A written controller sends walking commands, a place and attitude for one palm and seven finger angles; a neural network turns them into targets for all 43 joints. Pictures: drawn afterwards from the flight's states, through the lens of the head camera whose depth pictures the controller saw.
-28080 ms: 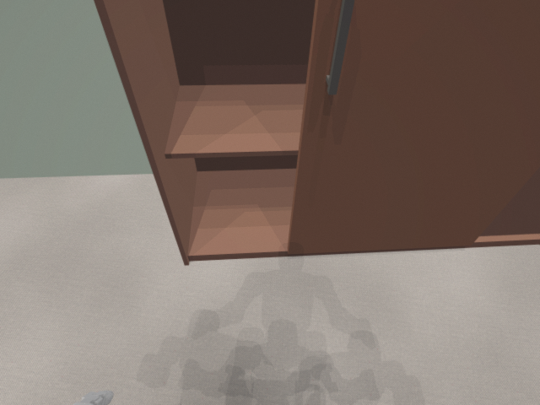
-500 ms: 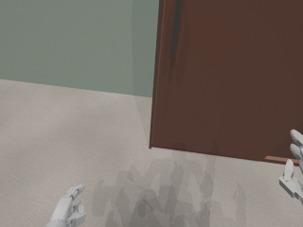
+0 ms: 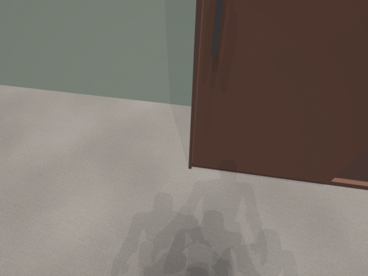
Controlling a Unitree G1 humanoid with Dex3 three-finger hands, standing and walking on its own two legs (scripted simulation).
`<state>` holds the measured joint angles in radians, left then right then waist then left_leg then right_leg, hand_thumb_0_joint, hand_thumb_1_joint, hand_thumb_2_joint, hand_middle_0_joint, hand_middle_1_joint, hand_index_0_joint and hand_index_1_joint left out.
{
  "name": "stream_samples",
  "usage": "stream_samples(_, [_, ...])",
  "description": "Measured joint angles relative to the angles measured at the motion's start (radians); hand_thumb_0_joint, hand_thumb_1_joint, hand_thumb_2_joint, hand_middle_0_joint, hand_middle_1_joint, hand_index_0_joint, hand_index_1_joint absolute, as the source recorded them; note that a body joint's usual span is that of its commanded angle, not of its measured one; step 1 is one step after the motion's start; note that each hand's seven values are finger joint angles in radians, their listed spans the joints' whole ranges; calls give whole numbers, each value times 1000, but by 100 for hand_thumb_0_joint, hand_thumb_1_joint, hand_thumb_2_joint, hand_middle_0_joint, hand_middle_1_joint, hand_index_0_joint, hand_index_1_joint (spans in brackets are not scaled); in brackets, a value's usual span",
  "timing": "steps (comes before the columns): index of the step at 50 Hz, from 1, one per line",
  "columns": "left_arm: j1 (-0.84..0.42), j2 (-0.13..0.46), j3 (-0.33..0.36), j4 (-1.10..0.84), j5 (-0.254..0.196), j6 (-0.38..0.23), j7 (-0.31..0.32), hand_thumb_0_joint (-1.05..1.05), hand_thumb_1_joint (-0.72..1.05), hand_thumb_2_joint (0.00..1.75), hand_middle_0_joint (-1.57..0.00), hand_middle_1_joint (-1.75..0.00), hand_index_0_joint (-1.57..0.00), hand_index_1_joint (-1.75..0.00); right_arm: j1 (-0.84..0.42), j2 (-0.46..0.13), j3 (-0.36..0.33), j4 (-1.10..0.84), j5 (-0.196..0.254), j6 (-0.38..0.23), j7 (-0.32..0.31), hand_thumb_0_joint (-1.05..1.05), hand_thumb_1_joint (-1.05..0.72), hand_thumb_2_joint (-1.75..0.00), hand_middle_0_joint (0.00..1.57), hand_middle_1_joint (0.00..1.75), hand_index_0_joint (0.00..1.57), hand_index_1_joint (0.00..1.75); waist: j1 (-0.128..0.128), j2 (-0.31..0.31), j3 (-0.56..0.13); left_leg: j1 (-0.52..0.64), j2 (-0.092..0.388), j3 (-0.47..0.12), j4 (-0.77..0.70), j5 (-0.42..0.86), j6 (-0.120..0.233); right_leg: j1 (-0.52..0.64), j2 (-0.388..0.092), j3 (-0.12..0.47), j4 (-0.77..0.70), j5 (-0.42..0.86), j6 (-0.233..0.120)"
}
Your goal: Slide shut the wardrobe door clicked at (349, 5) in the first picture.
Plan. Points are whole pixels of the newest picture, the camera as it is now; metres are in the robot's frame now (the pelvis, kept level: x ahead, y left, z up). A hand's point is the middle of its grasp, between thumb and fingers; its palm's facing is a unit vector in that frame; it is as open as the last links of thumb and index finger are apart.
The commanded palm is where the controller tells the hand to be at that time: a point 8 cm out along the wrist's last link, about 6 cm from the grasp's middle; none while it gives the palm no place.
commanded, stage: let the arm hang, fingers relaxed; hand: right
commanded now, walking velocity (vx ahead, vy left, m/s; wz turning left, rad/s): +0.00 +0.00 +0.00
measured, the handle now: (218, 11) +0.78 -0.05 +0.20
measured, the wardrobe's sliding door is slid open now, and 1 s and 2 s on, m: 0.00 0.00 0.00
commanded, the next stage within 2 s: look to check the result in 0.54 s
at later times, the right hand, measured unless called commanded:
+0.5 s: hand out of the picture +0.12 -0.24 -0.15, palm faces -0.03 +0.95 -0.32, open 7.4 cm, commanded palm none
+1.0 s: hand out of the picture +0.10 -0.24 -0.15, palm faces -0.04 +0.94 -0.34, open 7.4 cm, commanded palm none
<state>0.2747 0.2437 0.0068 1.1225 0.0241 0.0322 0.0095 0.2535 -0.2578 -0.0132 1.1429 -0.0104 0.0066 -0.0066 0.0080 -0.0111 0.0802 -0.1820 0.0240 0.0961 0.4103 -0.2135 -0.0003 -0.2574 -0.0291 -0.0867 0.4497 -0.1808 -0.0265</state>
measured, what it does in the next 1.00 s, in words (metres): stands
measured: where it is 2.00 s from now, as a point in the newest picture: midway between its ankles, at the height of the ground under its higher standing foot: outside the picture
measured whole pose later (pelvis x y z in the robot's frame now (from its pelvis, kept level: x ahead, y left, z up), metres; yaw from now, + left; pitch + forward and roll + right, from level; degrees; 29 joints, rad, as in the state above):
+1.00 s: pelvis +0.03 +0.01 +0.01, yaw +0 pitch -1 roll +0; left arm 0.10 0.34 -0.01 1.14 0.02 0.00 0.00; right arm 0.12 -0.33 0.00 1.15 -0.01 -0.02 0.00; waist 0.01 -0.02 0.05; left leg -0.08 0.02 0.09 0.29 -0.20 0.00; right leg -0.14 -0.02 -0.10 0.30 -0.15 -0.01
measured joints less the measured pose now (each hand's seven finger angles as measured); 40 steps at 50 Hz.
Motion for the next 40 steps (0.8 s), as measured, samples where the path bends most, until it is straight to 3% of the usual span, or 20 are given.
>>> stream_samples(9, [-78,12,6,4,1,-11,-7,0,90,90,-21,-30,-21,-30,-84,-40,-11,-1,-4,-12,-2,1,-91,-90,20,30,20,30,1,-26,-22,14,14,-9,-17,10,-9,26,16,-10,-38,18,-10])
stream_samples(21, [-182,77,2,-10,-1,-34,-14,0,90,90,-21,-30,-21,-30,-176,-53,2,-34,-6,-33,8,1,-90,-90,20,30,20,30,3,-11,-47,43,24,-13,-52,17,-18,66,29,-16,-96,35,-12])
stream_samples(30, [-205,111,-4,-9,-3,-37,-14,0,90,90,-21,-30,-21,-30,-174,-64,8,-28,-5,-34,12,1,-90,-90,20,30,20,30,3,2,-44,71,18,-11,-86,22,-14,92,27,-13,-126,39,-5])
stream_samples(40, [-190,109,-10,4,-5,-31,-13,0,90,90,-21,-30,-21,-30,-143,-76,10,-5,-3,-30,11,1,-90,-90,20,30,20,30,0,0,-31,90,8,-9,-109,21,-6,107,18,-11,-139,34,5])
